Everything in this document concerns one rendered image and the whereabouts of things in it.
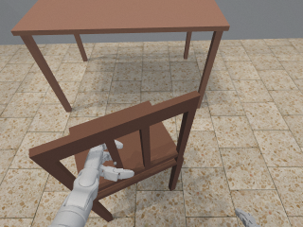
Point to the left robot hand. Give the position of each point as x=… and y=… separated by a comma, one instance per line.
x=97, y=156

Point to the right robot hand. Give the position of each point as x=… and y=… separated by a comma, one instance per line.
x=247, y=219

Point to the chair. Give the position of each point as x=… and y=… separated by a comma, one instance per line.
x=147, y=146

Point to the robot left forearm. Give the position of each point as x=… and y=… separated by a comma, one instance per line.
x=76, y=207

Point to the table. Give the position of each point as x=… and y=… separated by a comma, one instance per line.
x=76, y=17

